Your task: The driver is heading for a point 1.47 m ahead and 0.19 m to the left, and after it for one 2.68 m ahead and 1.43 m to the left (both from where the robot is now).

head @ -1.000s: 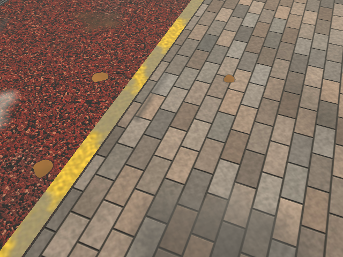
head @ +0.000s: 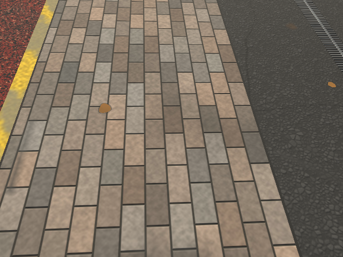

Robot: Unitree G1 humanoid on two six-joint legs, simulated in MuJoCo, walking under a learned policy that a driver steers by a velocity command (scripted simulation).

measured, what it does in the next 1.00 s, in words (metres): walks ahead: right foot, then left foot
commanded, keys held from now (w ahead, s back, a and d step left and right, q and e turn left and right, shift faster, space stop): w+q+shift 0.40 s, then w+shift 0.04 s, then w+e+shift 0.40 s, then e+shift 0.16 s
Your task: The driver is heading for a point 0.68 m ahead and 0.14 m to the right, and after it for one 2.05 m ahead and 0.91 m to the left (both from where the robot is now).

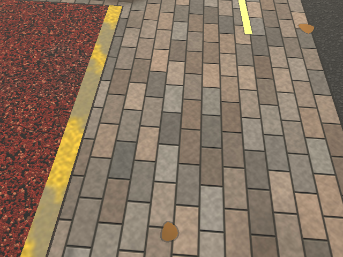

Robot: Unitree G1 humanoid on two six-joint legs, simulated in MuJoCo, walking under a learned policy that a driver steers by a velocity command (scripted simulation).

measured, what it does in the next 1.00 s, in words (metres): walks ahead, turning right: right foot, then left foot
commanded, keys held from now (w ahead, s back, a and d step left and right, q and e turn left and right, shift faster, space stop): e+shift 0.50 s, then shift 0.50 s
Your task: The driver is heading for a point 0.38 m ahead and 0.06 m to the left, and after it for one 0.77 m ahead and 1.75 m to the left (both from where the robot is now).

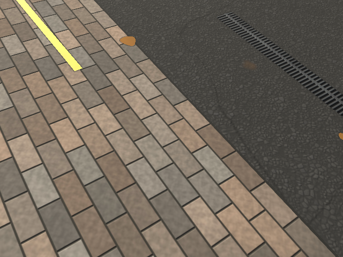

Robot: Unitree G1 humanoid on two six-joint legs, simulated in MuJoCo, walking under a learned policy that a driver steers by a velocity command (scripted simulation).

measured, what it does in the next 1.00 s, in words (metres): steps on the spot: right foot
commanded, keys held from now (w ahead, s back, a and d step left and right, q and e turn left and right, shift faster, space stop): shift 0.18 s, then w+shift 0.04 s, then shift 0.78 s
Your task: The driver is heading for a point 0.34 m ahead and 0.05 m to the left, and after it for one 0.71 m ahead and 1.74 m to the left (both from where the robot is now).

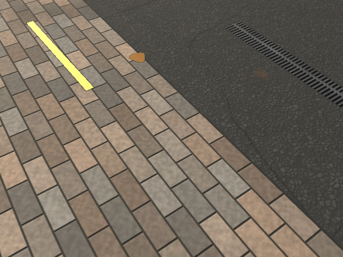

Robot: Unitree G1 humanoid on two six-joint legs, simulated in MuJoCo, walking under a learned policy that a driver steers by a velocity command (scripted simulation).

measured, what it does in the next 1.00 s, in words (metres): walks ahead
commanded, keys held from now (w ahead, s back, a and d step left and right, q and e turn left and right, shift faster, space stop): shift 0.42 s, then w+shift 0.24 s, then w+q+shift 0.34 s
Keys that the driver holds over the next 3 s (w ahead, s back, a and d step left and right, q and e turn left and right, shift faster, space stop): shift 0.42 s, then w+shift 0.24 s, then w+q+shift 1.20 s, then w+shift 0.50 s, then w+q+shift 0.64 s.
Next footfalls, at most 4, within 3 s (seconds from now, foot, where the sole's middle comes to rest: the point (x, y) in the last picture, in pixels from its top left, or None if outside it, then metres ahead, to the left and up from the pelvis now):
1.16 left None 0.40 0.08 -0.78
1.58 right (135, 177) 0.87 0.18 -0.78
2.04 left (38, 167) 0.93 0.64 -0.78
2.48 right None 1.25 1.01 -0.78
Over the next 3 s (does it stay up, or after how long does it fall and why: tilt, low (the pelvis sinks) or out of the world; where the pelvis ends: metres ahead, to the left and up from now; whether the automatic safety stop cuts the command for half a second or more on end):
stays up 1.15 1.33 -0.05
